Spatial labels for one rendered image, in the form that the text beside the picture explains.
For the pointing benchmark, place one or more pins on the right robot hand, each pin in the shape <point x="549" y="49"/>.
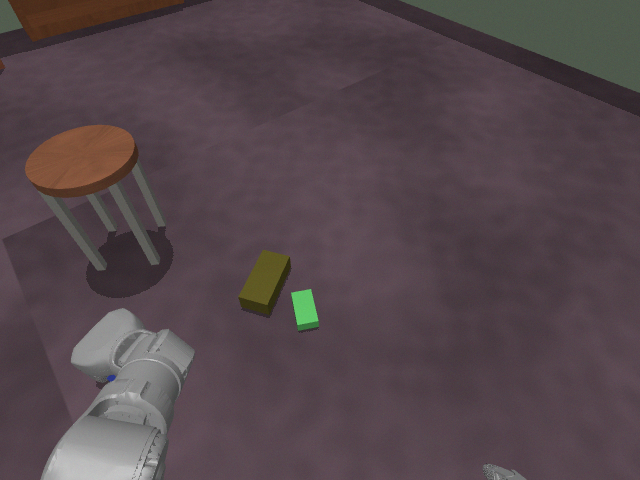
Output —
<point x="493" y="472"/>

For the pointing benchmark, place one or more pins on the stool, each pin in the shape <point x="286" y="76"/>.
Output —
<point x="83" y="161"/>

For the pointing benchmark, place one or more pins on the left robot hand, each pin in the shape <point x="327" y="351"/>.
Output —
<point x="91" y="354"/>

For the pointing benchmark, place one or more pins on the bookshelf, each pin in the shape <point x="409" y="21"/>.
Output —
<point x="45" y="18"/>

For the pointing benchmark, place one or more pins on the left robot arm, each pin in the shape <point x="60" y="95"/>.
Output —
<point x="123" y="434"/>

